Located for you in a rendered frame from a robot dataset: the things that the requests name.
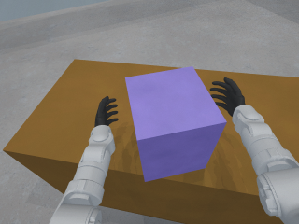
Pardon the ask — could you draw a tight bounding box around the pedestal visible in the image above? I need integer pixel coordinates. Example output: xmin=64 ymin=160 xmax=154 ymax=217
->
xmin=3 ymin=59 xmax=299 ymax=224

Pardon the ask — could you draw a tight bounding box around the right robot hand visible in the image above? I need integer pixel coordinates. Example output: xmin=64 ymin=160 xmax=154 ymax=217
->
xmin=210 ymin=77 xmax=245 ymax=117

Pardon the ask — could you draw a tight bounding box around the carton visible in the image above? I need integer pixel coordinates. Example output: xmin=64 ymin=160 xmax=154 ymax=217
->
xmin=125 ymin=66 xmax=227 ymax=182

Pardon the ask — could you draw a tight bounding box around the robot right upper arm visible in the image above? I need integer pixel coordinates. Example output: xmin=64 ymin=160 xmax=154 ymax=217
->
xmin=256 ymin=167 xmax=299 ymax=224

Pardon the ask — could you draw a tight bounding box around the robot left upper arm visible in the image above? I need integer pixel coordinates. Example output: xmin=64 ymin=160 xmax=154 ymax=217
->
xmin=50 ymin=203 xmax=102 ymax=224

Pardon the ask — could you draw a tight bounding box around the right robot forearm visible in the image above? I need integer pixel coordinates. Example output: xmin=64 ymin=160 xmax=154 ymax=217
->
xmin=232 ymin=105 xmax=299 ymax=176

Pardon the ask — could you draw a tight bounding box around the left robot forearm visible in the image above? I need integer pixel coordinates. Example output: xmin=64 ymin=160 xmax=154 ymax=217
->
xmin=49 ymin=125 xmax=116 ymax=224

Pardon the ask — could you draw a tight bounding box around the left robot hand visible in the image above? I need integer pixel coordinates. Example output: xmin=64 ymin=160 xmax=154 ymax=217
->
xmin=94 ymin=96 xmax=119 ymax=127

